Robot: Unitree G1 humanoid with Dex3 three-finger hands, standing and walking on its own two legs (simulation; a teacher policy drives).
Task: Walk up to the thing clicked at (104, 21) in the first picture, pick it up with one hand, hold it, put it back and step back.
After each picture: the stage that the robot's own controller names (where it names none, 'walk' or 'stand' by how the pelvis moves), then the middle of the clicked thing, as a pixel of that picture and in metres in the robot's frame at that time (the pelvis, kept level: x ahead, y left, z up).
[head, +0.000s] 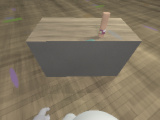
stand; (103, 25) +0.93 -0.07 +0.11
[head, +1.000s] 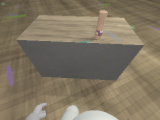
walk; (100, 26) +0.83 -0.01 +0.14
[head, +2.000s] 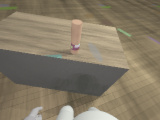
walk; (75, 39) +0.54 +0.17 +0.14
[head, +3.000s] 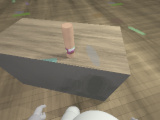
stand; (69, 42) +0.50 +0.20 +0.15
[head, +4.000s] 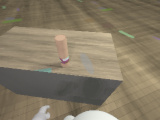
stand; (63, 52) +0.45 +0.22 +0.11
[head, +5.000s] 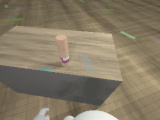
stand; (63, 52) +0.46 +0.22 +0.11
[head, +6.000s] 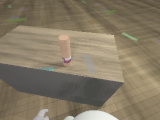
stand; (65, 52) +0.46 +0.21 +0.11
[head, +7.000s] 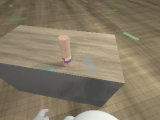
stand; (65, 52) +0.46 +0.21 +0.11
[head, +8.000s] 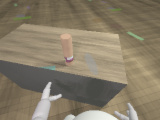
rise first; (67, 51) +0.46 +0.21 +0.11
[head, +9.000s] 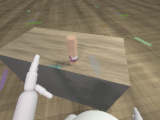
go down; (72, 51) +0.48 +0.20 +0.11
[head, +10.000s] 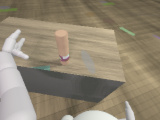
go down; (63, 49) +0.45 +0.19 +0.12
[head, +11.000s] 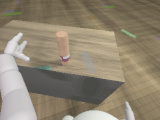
approach; (63, 50) +0.46 +0.20 +0.12
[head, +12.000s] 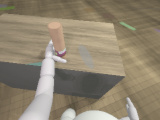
close; (59, 44) +0.47 +0.21 +0.15
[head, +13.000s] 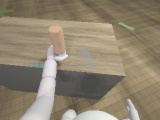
lift; (59, 47) +0.44 +0.20 +0.15
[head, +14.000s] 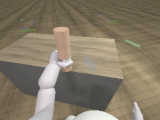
lift; (64, 52) +0.33 +0.17 +0.25
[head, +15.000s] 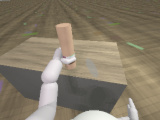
hold; (67, 48) +0.34 +0.15 +0.28
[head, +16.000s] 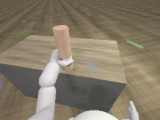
hold; (64, 50) +0.33 +0.17 +0.26
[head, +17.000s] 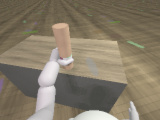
crouch; (64, 49) +0.33 +0.17 +0.27
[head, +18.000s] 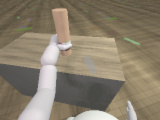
crouch; (63, 35) +0.42 +0.19 +0.30
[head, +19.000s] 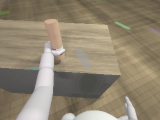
lower; (56, 42) +0.48 +0.21 +0.16
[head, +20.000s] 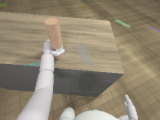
lower; (56, 41) +0.47 +0.21 +0.16
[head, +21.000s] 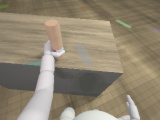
lower; (56, 42) +0.47 +0.21 +0.16
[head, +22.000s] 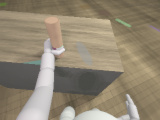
lower; (56, 40) +0.48 +0.21 +0.16
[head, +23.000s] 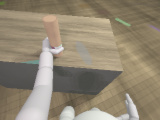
loosen; (54, 39) +0.49 +0.21 +0.16
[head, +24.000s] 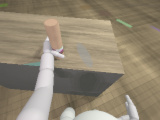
withdraw; (56, 42) +0.47 +0.21 +0.15
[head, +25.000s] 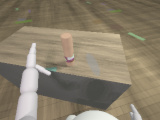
sink last; (68, 51) +0.46 +0.20 +0.13
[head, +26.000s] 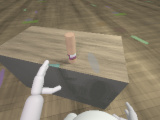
stand; (71, 49) +0.49 +0.21 +0.12
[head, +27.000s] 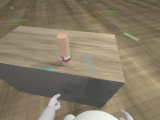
stand; (64, 51) +0.47 +0.22 +0.12
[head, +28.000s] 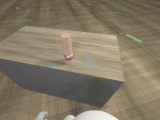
stand; (67, 50) +0.49 +0.21 +0.11
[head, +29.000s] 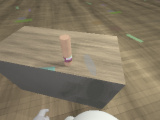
stand; (66, 51) +0.47 +0.21 +0.11
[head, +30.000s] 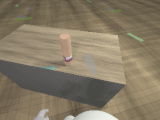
stand; (66, 51) +0.47 +0.21 +0.11
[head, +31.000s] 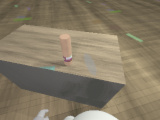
stand; (66, 51) +0.47 +0.21 +0.11
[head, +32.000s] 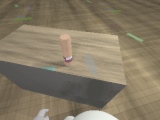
stand; (67, 51) +0.47 +0.21 +0.11
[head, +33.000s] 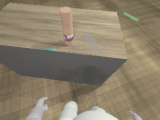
walk; (67, 29) +0.58 +0.21 +0.13
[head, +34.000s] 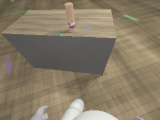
walk; (70, 18) +0.85 +0.28 +0.13
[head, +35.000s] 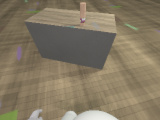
stand; (82, 15) +1.14 +0.20 +0.13
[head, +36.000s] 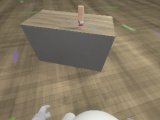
stand; (80, 18) +1.08 +0.20 +0.11
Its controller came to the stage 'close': yes
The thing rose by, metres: 0.23
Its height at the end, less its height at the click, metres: +0.00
